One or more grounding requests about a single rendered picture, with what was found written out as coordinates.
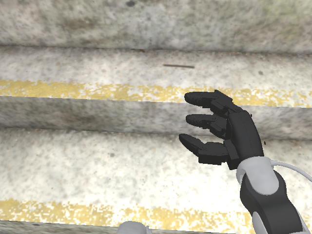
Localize robot right hand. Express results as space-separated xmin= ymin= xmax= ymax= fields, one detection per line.
xmin=178 ymin=90 xmax=266 ymax=171

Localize left robot thigh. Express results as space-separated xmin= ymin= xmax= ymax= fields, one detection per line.
xmin=116 ymin=220 xmax=152 ymax=234

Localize right robot forearm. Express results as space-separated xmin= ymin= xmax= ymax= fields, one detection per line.
xmin=236 ymin=156 xmax=311 ymax=234

